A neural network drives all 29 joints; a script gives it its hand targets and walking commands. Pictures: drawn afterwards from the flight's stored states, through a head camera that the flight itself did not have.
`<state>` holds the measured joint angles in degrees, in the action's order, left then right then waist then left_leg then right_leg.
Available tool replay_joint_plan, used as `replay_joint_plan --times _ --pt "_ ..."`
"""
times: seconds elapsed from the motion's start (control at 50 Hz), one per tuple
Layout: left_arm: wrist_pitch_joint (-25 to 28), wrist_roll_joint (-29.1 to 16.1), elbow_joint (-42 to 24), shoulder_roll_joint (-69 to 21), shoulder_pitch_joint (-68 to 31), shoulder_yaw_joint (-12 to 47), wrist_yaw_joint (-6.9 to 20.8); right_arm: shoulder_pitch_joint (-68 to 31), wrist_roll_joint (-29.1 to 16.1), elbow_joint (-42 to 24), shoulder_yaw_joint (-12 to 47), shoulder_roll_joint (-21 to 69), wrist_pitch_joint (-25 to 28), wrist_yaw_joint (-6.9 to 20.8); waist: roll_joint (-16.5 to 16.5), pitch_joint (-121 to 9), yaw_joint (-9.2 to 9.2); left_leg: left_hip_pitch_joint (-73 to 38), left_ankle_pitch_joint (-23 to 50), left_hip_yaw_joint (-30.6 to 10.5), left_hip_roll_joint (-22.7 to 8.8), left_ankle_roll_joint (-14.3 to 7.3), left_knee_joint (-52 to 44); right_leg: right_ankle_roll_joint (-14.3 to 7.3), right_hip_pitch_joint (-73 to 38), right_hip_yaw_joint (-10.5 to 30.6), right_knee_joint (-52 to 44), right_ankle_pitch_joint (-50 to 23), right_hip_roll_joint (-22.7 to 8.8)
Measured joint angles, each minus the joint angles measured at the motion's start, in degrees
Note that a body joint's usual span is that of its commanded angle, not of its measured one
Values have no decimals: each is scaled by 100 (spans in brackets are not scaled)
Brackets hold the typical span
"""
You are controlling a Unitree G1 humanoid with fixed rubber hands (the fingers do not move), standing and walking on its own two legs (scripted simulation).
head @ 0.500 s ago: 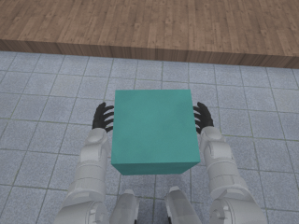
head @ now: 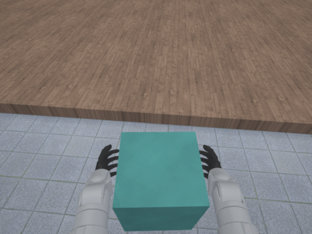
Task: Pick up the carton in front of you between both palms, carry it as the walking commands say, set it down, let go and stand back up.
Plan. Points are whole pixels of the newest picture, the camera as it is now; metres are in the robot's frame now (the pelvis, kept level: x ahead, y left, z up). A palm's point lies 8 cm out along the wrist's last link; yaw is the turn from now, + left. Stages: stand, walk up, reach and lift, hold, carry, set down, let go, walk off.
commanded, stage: reach and lift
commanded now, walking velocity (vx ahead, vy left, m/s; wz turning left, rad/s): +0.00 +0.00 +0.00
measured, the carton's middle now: (158, 183) +0.29 +0.00 -0.07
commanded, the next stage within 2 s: hold in 1.08 s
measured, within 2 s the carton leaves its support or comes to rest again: neither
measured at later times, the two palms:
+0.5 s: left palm (100, 170) +0.28 +0.15 +0.04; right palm (217, 169) +0.28 -0.15 +0.03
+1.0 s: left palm (99, 166) +0.29 +0.15 +0.05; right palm (217, 166) +0.28 -0.15 +0.04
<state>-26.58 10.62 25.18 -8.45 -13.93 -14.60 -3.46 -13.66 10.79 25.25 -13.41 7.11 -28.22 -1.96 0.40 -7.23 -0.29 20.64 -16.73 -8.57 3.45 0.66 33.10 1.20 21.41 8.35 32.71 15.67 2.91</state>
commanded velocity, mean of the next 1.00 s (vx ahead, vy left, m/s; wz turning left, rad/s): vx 0.00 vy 0.00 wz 0.00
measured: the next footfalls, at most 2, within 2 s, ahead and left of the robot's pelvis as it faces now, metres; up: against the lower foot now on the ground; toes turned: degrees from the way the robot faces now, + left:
right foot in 1.94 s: +0.12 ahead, -0.10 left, +0.00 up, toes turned -7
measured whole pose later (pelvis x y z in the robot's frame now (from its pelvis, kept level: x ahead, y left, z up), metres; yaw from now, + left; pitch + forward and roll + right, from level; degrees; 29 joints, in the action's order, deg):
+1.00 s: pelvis +0.00 +0.00 +0.01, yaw +0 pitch -4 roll +0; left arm -38.1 15.0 16.9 -8.5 -14.3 -13.1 -0.3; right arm -13.3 14.9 16.0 -12.0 8.3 -39.9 -0.2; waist 0.2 -0.5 -0.1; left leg 5.3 -12.5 -8.2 2.4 0.5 22.3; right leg 0.8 6.1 7.9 22.0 11.5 2.1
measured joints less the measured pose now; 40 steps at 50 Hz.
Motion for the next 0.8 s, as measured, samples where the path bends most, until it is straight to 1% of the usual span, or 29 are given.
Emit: replay_joint_plan --times 0.1,0.2,0.32,0.52,0.8 --pt "-442 172 -221 3 2 -14 150 55 205 -300 -18 121 -450 47 -3 168 -1 -694 179 -18 -37 -4 -440 -16 -702 -6 -449 -180 -28" --pt "-687 460 -88 -58 -258 -215 272 -185 472 -197 -204 164 -709 175 -4 394 20 -948 245 -8 -51 0 -512 -20 -955 -9 -524 -252 -29" --pt "-734 567 -115 -95 -454 -324 309 -393 546 -204 -295 166 -760 223 -8 653 23 -922 271 7 -55 16 -434 -18 -922 -16 -433 -275 -19" --pt "-770 576 -239 -93 -525 -334 334 -481 548 -310 -292 172 -795 227 -13 718 23 -1010 347 17 -76 26 -594 -27 -997 -30 -563 -337 -29" --pt "-989 503 -627 -42 -182 -21 344 -123 464 -717 -2 153 -1008 187 -16 683 20 -1349 397 18 -106 4 -935 -40 -1352 -53 -925 -390 -60"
